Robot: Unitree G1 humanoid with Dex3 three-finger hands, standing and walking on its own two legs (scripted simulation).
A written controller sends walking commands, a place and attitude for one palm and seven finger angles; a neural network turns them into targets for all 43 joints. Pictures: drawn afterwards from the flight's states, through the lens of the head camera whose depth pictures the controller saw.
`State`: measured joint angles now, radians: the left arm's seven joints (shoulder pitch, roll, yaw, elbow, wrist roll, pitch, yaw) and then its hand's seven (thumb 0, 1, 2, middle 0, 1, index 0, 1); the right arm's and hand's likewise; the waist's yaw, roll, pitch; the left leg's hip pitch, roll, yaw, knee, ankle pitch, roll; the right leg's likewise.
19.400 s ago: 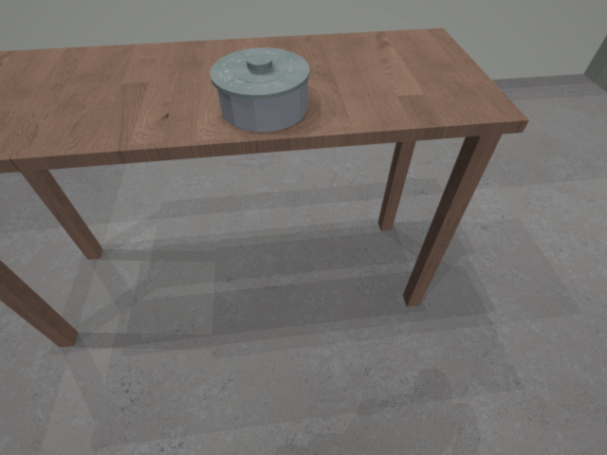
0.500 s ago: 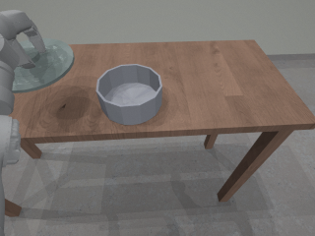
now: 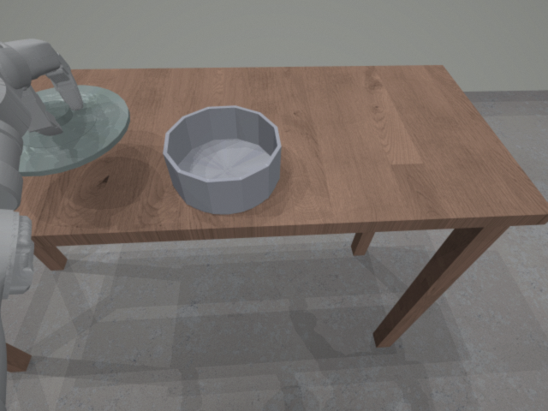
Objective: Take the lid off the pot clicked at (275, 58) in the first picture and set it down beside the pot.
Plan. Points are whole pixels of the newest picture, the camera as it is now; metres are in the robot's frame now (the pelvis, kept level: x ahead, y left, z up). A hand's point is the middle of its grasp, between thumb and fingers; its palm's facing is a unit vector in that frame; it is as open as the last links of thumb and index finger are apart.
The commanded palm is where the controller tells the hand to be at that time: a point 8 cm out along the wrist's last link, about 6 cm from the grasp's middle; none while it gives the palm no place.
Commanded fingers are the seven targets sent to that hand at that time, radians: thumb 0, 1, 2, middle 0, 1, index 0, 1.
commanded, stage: lower the lid onto the table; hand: left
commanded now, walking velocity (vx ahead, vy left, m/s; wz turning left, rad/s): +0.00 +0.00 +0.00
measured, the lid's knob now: (51, 114) +0.48 +0.31 +0.19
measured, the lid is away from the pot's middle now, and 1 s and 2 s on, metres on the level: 0.23 0.23 0.25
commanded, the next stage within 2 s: open the fingers wide in 1.40 s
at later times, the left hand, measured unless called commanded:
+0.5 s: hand (54, 130) +0.45 +0.29 +0.18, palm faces -0.39 -0.16 -0.91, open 7.7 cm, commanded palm +0.46 +0.30 +0.25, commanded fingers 0.00 0.72 0.93 -0.74 -1.05 -0.76 -1.05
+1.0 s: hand (63, 149) +0.45 +0.30 +0.14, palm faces -0.45 -0.14 -0.88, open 7.7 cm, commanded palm +0.48 +0.30 +0.22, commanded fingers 0.00 0.72 0.93 -0.74 -1.05 -0.76 -1.05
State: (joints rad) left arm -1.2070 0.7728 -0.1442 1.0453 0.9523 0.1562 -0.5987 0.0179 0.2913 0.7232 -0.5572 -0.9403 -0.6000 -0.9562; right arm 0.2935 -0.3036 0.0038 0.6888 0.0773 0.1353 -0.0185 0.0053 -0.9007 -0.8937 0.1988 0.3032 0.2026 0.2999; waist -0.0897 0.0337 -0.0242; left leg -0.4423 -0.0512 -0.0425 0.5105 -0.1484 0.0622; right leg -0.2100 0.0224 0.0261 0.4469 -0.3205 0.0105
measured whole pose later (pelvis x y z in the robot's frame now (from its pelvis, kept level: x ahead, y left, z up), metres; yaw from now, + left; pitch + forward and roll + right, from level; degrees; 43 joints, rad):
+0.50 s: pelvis +0.00 +0.01 +0.00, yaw +0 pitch +6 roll -3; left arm -1.17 0.75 -0.15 1.07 0.95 0.09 -0.57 0.02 0.29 0.72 -0.56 -0.94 -0.60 -0.96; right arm 0.32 -0.30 0.00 0.68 0.08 0.15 -0.03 0.00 -0.90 -0.89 0.20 0.30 0.20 0.30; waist -0.09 0.03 -0.03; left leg -0.49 -0.05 -0.03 0.55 -0.16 0.07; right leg -0.25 0.02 0.03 0.48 -0.33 0.01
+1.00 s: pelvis +0.00 +0.02 -0.01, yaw -1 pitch +7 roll -3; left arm -1.16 0.73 -0.16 1.13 0.95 0.04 -0.53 0.02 0.30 0.72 -0.55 -0.94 -0.59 -0.96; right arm 0.34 -0.30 -0.01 0.70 0.07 0.15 -0.03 0.00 -0.90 -0.89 0.20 0.30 0.20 0.30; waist -0.10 0.03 -0.04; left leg -0.55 -0.06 -0.03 0.60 -0.18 0.09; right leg -0.31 0.02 0.04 0.52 -0.35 0.01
